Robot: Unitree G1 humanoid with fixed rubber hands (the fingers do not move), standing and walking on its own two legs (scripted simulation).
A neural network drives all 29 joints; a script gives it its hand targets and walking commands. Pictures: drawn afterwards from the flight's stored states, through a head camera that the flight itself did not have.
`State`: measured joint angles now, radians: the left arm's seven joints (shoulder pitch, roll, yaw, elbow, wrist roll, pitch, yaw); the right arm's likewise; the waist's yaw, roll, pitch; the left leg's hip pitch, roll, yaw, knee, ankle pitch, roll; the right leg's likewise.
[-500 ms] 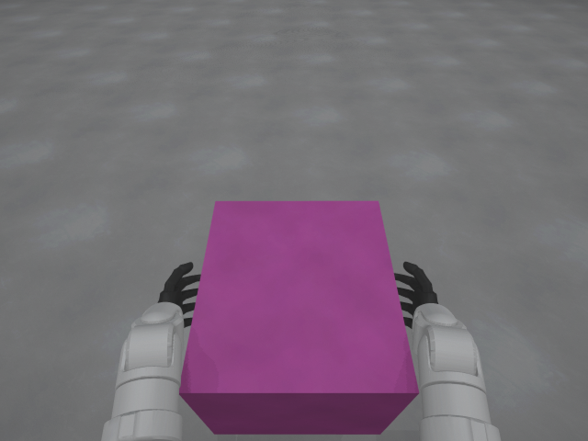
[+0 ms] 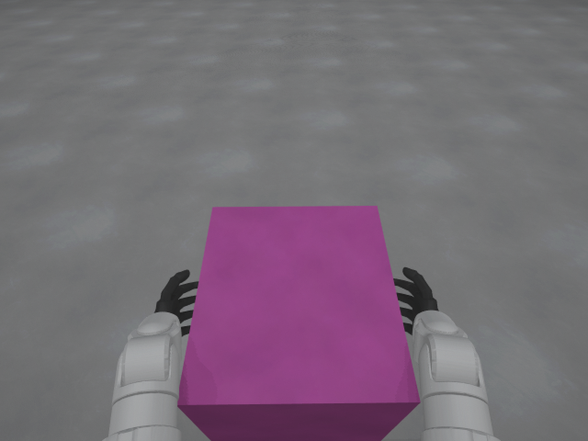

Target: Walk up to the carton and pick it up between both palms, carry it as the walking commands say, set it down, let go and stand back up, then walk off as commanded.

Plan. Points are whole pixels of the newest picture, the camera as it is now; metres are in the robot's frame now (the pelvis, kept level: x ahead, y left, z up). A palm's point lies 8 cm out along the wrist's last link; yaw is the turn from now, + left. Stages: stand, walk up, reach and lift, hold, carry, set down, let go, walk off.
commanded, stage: reach and lift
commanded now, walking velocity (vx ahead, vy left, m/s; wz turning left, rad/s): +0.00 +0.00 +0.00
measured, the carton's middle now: (295, 323) +0.31 +0.01 -0.03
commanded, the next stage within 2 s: hold in 0.44 s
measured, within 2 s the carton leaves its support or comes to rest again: neither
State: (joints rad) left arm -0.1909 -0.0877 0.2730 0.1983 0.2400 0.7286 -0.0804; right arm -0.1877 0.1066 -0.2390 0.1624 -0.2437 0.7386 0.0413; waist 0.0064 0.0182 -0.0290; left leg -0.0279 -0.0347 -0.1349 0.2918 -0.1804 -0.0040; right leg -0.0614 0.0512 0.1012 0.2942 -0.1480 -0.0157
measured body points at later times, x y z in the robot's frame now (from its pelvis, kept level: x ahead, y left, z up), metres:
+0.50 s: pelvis +0.00 +0.00 +0.00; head -0.05 -0.01 +0.45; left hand +0.28 +0.19 +0.03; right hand +0.29 -0.17 +0.03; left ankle -0.01 +0.13 -0.75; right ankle +0.01 -0.11 -0.75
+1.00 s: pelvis +0.00 +0.00 +0.00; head -0.05 -0.01 +0.45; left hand +0.28 +0.18 +0.03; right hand +0.28 -0.18 +0.03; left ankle -0.01 +0.13 -0.75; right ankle +0.01 -0.11 -0.75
